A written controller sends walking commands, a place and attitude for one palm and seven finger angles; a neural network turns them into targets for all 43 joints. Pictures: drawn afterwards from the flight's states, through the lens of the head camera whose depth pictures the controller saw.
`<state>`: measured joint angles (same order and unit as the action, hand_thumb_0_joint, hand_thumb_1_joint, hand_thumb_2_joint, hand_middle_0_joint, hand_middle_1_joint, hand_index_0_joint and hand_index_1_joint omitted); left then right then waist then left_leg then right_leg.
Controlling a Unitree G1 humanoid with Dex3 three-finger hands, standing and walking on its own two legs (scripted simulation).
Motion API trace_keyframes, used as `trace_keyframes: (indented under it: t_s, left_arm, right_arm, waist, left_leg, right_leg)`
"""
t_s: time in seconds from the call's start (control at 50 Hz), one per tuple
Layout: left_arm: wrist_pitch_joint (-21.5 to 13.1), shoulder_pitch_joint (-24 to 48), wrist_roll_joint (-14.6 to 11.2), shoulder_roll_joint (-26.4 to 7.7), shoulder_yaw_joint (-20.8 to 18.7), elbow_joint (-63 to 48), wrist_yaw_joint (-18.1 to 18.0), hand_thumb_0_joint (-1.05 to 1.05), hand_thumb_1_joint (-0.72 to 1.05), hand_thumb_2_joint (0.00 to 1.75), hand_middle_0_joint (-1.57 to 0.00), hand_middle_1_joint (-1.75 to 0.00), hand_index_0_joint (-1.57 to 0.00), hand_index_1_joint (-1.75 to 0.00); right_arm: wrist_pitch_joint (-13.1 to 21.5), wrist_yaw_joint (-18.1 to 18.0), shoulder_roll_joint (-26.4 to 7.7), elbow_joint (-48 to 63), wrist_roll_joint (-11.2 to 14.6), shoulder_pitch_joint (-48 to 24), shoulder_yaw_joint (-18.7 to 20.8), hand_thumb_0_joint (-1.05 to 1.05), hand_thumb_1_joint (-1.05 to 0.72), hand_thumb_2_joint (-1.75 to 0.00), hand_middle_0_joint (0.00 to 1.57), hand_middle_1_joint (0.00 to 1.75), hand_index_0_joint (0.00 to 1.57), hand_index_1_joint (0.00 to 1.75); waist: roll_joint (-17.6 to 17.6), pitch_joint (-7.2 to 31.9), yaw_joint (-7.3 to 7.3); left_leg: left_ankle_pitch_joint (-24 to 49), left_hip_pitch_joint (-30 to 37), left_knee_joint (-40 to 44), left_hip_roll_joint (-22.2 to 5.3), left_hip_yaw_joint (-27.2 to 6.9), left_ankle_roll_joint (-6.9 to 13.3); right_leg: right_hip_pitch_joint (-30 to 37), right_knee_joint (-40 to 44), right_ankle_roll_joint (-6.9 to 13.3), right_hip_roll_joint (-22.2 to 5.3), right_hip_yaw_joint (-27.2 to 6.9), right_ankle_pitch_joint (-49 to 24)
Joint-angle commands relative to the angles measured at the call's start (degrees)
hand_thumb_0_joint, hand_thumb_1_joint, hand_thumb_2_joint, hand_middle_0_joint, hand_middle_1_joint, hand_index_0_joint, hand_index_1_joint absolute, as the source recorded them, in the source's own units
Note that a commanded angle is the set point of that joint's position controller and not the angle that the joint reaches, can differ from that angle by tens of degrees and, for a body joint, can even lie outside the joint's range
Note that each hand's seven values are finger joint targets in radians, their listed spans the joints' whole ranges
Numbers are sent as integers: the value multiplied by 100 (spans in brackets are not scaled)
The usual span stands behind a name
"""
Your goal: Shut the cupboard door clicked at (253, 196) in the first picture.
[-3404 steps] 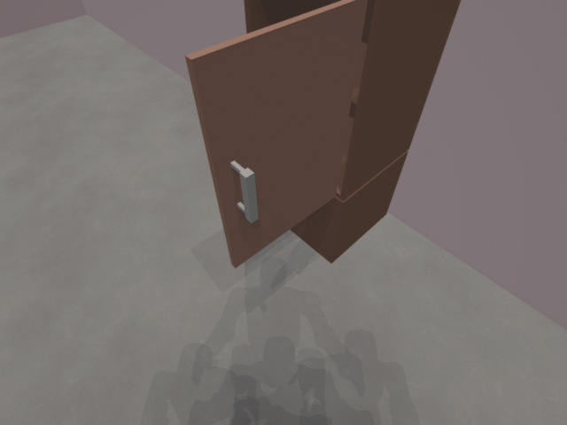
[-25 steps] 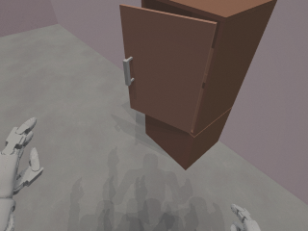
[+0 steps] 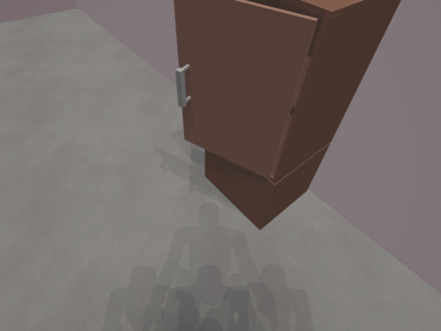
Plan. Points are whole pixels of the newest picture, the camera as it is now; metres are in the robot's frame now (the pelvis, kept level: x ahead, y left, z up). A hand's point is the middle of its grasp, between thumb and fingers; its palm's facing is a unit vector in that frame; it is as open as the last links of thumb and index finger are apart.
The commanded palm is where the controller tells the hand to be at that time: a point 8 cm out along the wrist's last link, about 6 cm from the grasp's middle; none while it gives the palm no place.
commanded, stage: let the arm hang, fingers relaxed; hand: left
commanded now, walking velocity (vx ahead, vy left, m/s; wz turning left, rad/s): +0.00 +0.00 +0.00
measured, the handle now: (184, 86) +0.87 +0.18 -0.05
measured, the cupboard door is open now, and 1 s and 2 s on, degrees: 18 18 18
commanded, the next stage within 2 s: look to check the result in 0.54 s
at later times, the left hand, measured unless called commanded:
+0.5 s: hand out of the picture +0.03 +0.18 -0.17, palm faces -0.01 -0.98 -0.20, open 7.3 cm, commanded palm none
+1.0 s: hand out of the picture +0.03 +0.21 -0.17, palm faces -0.01 -0.97 -0.26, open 7.3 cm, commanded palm none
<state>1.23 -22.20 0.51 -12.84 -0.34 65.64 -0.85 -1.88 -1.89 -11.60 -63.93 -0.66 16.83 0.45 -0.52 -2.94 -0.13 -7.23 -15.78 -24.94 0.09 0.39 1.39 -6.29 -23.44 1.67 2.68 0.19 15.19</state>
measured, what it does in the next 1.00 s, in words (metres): stands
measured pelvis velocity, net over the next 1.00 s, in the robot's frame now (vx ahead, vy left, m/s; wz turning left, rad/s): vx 0.02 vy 0.00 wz -0.02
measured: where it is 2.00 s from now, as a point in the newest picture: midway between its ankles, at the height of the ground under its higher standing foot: outside the picture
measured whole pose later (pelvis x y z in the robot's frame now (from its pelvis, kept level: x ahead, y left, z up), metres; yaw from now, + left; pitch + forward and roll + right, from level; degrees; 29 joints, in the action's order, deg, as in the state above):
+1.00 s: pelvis +0.02 +0.00 +0.00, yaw -1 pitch -2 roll +0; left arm -0.2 -14.6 0.6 -13.4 -0.5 65.4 -1.2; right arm -0.8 -1.7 -13.0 -64.9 -0.7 11.5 0.8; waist 0.3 -2.5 0.5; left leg -7.1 -12.0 -21.4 0.4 1.5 1.2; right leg -3.2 -20.7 1.7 2.2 -1.0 15.1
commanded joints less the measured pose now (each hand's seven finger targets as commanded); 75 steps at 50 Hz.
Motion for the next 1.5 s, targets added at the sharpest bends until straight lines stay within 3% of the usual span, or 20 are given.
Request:
trace_keyframes:
  t_s: [0.0,0.04,0.18,0.28,0.36,0.48,0.6,0.92,1.2,1.26,1.32,1.38,1.42,1.44,1.48]
  left_arm:
    - [-186,62,20,-620,-120,-235,-62,0,90,90,-20,-30,-20,-30]
    - [-174,99,19,-571,-108,-188,-75,0,90,90,-20,-30,-20,-30]
    - [-134,132,43,-529,-122,-205,-91,0,90,90,-20,-30,-20,-30]
    - [-165,217,45,-526,-130,-283,-94,0,90,90,-20,-30,-20,-30]
    - [-178,322,35,-519,-139,-321,-94,0,90,90,-20,-30,-20,-30]
    - [-183,392,30,-538,-160,-322,-88,0,90,90,-20,-30,-20,-30]
    - [-223,411,23,-599,-178,-304,-97,0,90,90,-20,-30,-20,-30]
    - [-211,617,29,-817,-158,-223,-79,0,90,90,-20,-30,-20,-30]
    - [-254,801,28,-1029,-191,-291,-74,0,90,90,-20,-30,-20,-30]
    - [-238,884,22,-1035,-194,-313,-80,0,90,90,-20,-30,-20,-30]
    - [-115,681,10,-706,-173,-340,-131,0,90,90,-20,-30,-20,-30]
    - [-57,612,18,-829,-289,-506,-147,0,90,90,-20,-30,-20,-30]
    - [-49,575,38,-945,-375,-642,-164,0,90,90,-20,-30,-20,-30]
    - [-44,611,46,-988,-414,-743,-170,0,90,90,-20,-30,-20,-30]
    - [-41,754,77,-1014,-461,-952,-176,0,90,90,-20,-30,-20,-30]
  right_arm:
    - [178,-41,-887,290,11,-72,168,0,-90,-90,20,30,20,30]
    - [163,-34,-805,221,-8,-38,162,0,-90,-90,20,30,20,30]
    - [142,-7,-710,156,-35,-45,160,0,-90,-90,20,30,20,30]
    - [166,9,-634,176,-37,-80,151,0,-90,-90,20,30,20,30]
    - [184,10,-585,163,-38,-94,135,0,-90,-90,20,30,20,30]
    - [214,-8,-635,157,-34,-107,132,0,-90,-90,20,30,20,30]
    - [248,-32,-754,154,-9,-173,148,0,-90,-90,20,30,20,30]
    - [216,-17,-999,147,-5,-449,162,0,-90,-90,20,30,20,30]
    - [256,-5,-1205,183,0,-713,161,0,-90,-90,20,30,20,30]
    - [247,4,-1165,184,-11,-696,145,0,-90,-90,20,30,20,30]
    - [145,22,-740,211,-15,-517,72,0,-90,-90,20,30,20,30]
    - [69,42,-816,377,-30,-549,148,0,-90,-90,20,30,20,30]
    - [37,55,-762,521,-22,-525,196,0,-90,-90,20,30,20,30]
    - [5,68,-725,599,-35,-525,235,0,-90,-90,20,30,20,30]
    - [-76,89,-663,769,-57,-612,312,0,-90,-90,20,30,20,30]
  waist:
    - [66,-55,52]
    - [-80,-175,83]
    - [32,-429,50]
    - [-69,-347,43]
    - [109,-304,56]
    - [212,-157,54]
    - [163,32,37]
    - [46,-129,75]
    - [38,150,39]
    - [130,90,55]
    - [118,-8,27]
    - [105,12,-32]
    - [-295,98,-58]
    - [-490,93,-53]
    - [-772,-178,-43]
  left_leg:
    - [-507,552,547,-617,-642,112]
    - [-642,532,608,-609,-649,97]
    - [-1144,297,870,-616,-733,86]
    - [-804,356,773,-566,-627,63]
    - [-566,431,722,-549,-586,40]
    - [-407,498,761,-583,-619,38]
    - [259,764,565,-610,-550,64]
    - [12,872,708,-654,-584,48]
    - [610,1095,645,-677,-564,45]
    - [709,971,629,-653,-582,24]
    - [909,636,368,-600,-631,-14]
    - [824,101,18,-514,-741,4]
    - [712,-254,-526,-301,-579,-54]
    - [328,-396,-1003,-175,-383,-117]
    - [-1586,-791,-2246,-99,-96,-225]
  right_leg:
    - [-788,765,244,-683,-686,150]
    - [-887,786,228,-689,-672,331]
    - [-1018,693,174,-628,-650,556]
    - [-968,726,165,-683,-678,378]
    - [-928,738,162,-707,-682,217]
    - [-743,687,157,-689,-662,-1]
    - [-573,736,171,-723,-670,-441]
    - [-591,884,148,-751,-666,-260]
    - [-309,921,122,-814,-674,-838]
    - [-217,856,100,-845,-600,-938]
    - [-205,472,27,-915,-385,-1028]
    - [-65,150,141,-1050,-330,-1116]
    - [112,114,345,-1399,-450,-1493]
    - [94,152,545,-1699,-598,-1660]
    - [-133,254,996,-2261,-744,-2364]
